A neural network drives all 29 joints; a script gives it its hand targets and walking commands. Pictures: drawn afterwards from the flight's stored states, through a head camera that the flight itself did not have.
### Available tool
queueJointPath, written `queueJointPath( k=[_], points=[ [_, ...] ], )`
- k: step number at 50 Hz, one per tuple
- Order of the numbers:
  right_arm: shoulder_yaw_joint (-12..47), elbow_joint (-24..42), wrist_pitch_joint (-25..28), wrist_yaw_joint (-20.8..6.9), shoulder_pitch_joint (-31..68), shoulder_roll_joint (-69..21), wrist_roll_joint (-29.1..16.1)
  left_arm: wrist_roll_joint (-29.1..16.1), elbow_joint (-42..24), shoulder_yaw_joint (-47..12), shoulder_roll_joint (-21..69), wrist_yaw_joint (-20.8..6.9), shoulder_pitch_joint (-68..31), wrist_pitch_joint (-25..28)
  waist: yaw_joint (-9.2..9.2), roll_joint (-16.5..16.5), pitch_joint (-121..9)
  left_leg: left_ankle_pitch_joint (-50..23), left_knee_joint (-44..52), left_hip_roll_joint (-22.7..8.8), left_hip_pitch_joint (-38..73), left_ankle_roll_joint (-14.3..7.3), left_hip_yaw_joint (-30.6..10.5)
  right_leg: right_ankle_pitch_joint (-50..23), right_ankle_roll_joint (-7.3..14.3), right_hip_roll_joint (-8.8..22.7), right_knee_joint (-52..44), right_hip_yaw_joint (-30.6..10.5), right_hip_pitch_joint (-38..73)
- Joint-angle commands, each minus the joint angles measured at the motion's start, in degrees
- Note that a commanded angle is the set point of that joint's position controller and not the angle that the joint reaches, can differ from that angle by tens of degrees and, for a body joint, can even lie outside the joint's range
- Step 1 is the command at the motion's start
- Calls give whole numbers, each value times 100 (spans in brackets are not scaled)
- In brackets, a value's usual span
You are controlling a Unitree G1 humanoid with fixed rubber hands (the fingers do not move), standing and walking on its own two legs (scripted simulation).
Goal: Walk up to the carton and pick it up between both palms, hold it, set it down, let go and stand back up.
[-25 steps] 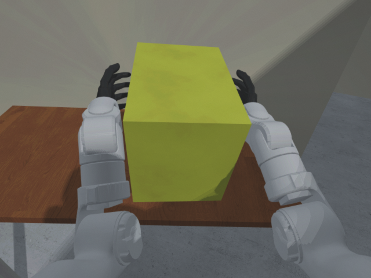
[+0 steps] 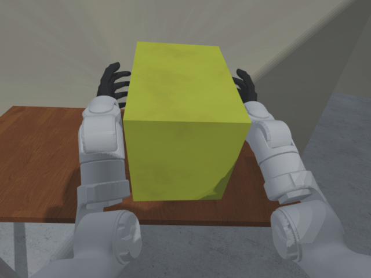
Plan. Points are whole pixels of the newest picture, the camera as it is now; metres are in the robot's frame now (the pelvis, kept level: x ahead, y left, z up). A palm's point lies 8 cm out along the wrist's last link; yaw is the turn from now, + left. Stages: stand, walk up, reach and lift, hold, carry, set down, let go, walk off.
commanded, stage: hold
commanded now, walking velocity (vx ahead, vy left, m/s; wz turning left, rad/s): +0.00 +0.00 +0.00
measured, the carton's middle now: (178, 119) +0.38 +0.01 +0.21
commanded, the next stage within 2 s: none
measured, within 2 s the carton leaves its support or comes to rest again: neither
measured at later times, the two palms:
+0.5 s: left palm (108, 101) +0.36 +0.15 +0.26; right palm (245, 105) +0.37 -0.13 +0.24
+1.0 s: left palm (106, 101) +0.36 +0.15 +0.26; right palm (244, 106) +0.36 -0.13 +0.24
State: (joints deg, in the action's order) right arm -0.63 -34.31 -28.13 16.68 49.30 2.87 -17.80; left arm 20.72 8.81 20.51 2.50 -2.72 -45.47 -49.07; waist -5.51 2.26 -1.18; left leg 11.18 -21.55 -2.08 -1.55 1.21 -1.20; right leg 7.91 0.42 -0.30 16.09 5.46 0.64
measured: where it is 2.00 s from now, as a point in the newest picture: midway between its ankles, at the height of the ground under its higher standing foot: outside the picture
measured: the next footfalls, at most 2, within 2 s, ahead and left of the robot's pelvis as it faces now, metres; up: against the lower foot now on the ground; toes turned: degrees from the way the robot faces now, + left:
none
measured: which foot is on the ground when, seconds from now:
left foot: down 0.00-1.00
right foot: down 0.00-1.00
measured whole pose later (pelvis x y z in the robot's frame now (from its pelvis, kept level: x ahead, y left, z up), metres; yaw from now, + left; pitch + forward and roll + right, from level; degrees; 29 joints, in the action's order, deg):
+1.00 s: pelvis +0.00 +0.00 +0.00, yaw +0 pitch -9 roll -1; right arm -1.0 -35.5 -28.3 16.6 50.1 2.8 -17.6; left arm 20.9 10.2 21.1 2.4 -2.8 -46.5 -49.0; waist -5.3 2.4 -1.5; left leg 11.0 -21.5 -2.0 -1.7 1.1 -1.1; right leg 7.8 0.4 -0.2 16.1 5.3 0.4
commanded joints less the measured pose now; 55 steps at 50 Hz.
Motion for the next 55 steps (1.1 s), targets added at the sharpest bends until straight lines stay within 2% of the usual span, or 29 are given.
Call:
queueJointPath(
  k=[1, 5, 6, 9, 10, 12, 13, 17, 18, 19, 22, 24, 28, 29, 31, 33, 34, 35, 36, 37, 40, 44, 45, 46, 49, 51, 52, 53, 55],
  points=[
    [1876, 2069, 326, -454, 4717, -3549, -534, -941, -111, -2824, 3234, -783, -3580, 345, -69, -382, -1936, -1112, 306, 513, -46, 108, 259, -795, -352, -423, -21, -56, 886],
    [2020, 2258, 349, -447, 4794, -3613, -603, -940, -236, -2812, 3196, -751, -3633, 373, 26, -363, -2082, -1254, 271, 525, -23, 80, 252, -965, -361, -416, 22, -59, 952],
    [1989, 2172, 332, -454, 4720, -3560, -600, -925, -151, -2770, 3153, -756, -3593, 337, -12, -358, -1973, -1202, 265, 539, -9, 89, 269, -943, -378, -421, 30, -44, 882],
    [1867, 1994, 344, -482, 4804, -3602, -511, -890, 23, -2667, 3166, -757, -3692, 372, 50, -349, -1914, -899, 362, 492, -141, 47, 274, -564, -335, -426, -33, -58, 819],
    [1802, 1835, 333, -487, 4686, -3588, -462, -843, 35, -2670, 3163, -754, -3709, 364, -13, -446, -1818, -882, 361, 490, -143, 73, 291, -575, -326, -415, -5, -48, 810],
    [1815, 1896, 362, -496, 4809, -3615, -498, -903, 23, -2699, 3168, -746, -3751, 388, 19, -394, -1877, -882, 358, 508, -176, 35, 258, -597, -352, -402, -11, -63, 833],
    [1839, 2117, 407, -485, 4978, -3653, -542, -961, -10, -2782, 3288, -753, -3758, 400, -23, -420, -2084, -1068, 318, 488, -62, 67, 230, -695, -314, -439, -18, -55, 857],
    [1904, 2092, 381, -452, 4859, -3617, -553, -952, 27, -2802, 3252, -756, -3636, 377, -73, -357, -2075, -1124, 259, 511, -11, 89, 241, -799, -344, -428, -5, -36, 884],
    [1856, 1890, 342, -461, 4643, -3584, -534, -960, -86, -2774, 3217, -756, -3699, 380, -66, -434, -1986, -1125, 298, 521, -41, 88, 243, -831, -351, -425, 0, -36, 867],
    [1952, 2113, 365, -453, 4834, -3636, -590, -936, 35, -2710, 3199, -763, -3562, 364, 8, -321, -2033, -1209, 268, 534, 12, 58, 272, -906, -376, -411, -2, -60, 863],
    [1998, 2175, 325, -403, 4613, -3618, -620, -1014, -245, -2840, 3248, -776, -3593, 375, -97, -350, -2067, -1399, 232, 544, 101, 93, 205, -1205, -393, -437, 38, -58, 933],
    [1998, 2317, 336, -394, 4757, -3583, -649, -991, -253, -2887, 3258, -773, -3614, 363, -59, -419, -2105, -1369, 205, 534, 23, 118, 217, -1160, -378, -443, 40, -57, 977],
    [1913, 2056, 277, -408, 4502, -3522, -577, -888, -277, -2806, 3181, -795, -3525, 298, -56, -481, -1902, -1280, 284, 511, 11, 123, 242, -1010, -347, -424, 27, -54, 959],
    [1948, 2254, 310, -403, 4603, -3541, -587, -982, -385, -2916, 3243, -799, -3541, 301, -150, -456, -2069, -1363, 237, 517, 81, 150, 238, -1117, -337, -429, 33, -38, 982],
    [2120, 2444, 317, -391, 4627, -3618, -688, -1085, -561, -3047, 3257, -764, -3599, 337, -115, -411, -2206, -1629, 171, 536, 176, 162, 218, -1410, -381, -455, 82, -41, 986],
    [2061, 2159, 231, -400, 4474, -3507, -660, -943, -359, -2892, 3123, -781, -3515, 268, -84, -385, -1829, -1357, 237, 541, 102, 117, 234, -1140, -391, -421, 54, -49, 886],
    [2050, 2347, 289, -406, 4725, -3571, -632, -963, -347, -2859, 3200, -793, -3564, 282, -19, -291, -1921, -1233, 274, 528, 1, 86, 234, -1007, -387, -429, 29, -48, 914],
    [2004, 2226, 285, -415, 4592, -3588, -584, -912, -346, -2873, 3185, -785, -3551, 288, -59, -419, -1872, -1176, 294, 512, 29, 95, 250, -957, -359, -403, 1, -48, 890],
    [2068, 2394, 323, -432, 4686, -3623, -636, -989, -463, -2972, 3239, -767, -3599, 307, -26, -425, -2161, -1310, 254, 517, 62, 118, 266, -1044, -359, -427, 62, -44, 934],
    [2021, 2413, 332, -429, 4780, -3593, -627, -980, -302, -2935, 3255, -757, -3538, 305, -1, -366, -2018, -1279, 227, 527, 2, 110, 257, -1020, -376, -431, 37, -44, 858],
    [2048, 2356, 325, -421, 4762, -3614, -592, -953, -334, -2893, 3217, -740, -3594, 324, -13, -371, -2078, -1251, 246, 520, 16, 102, 235, -1023, -369, -420, 14, -43, 924],
    [1833, 1950, 300, -466, 4656, -3488, -507, -847, -37, -2701, 3210, -769, -3497, 272, -48, -430, -1748, -1072, 336, 500, -45, 94, 256, -706, -313, -431, -21, -25, 821],
    [1852, 2012, 326, -473, 4805, -3512, -522, -851, 30, -2698, 3239, -789, -3560, 285, 2, -433, -1827, -993, 345, 493, -104, 94, 254, -642, -305, -432, -27, -61, 854],
    [1820, 1958, 327, -484, 4704, -3536, -513, -913, -99, -2768, 3196, -784, -3669, 317, -58, -451, -1942, -1073, 337, 498, -43, 93, 287, -729, -298, -411, -16, -67, 852],
    [1808, 2020, 345, -475, 4872, -3579, -513, -921, 75, -2726, 3231, -769, -3681, 341, -50, -342, -1900, -977, 337, 500, -92, 89, 261, -642, -307, -435, -32, -49, 831],
    [1776, 1987, 350, -485, 4847, -3588, -525, -978, 73, -2752, 3284, -781, -3736, 378, -83, -398, -1904, -880, 360, 507, -166, 67, 255, -575, -319, -437, -22, -61, 801],
    [1743, 1902, 348, -491, 4775, -3576, -491, -976, -30, -2821, 3351, -767, -3788, 396, -71, -500, -2006, -1043, 345, 495, -106, 111, 265, -642, -306, -442, -13, -53, 828],
    [1809, 1980, 357, -480, 4782, -3530, -552, -974, 89, -2796, 3286, -760, -3629, 377, -88, -461, -1950, -1099, 303, 511, -84, 110, 230, -775, -320, -443, -13, -57, 847],
    [1875, 2022, 357, -486, 4817, -3587, -567, -1010, -124, -2874, 3297, -732, -3786, 422, -59, -436, -2081, -1263, 264, 490, -8, 99, 223, -843, -311, -435, 6, -62, 865]
  ],
)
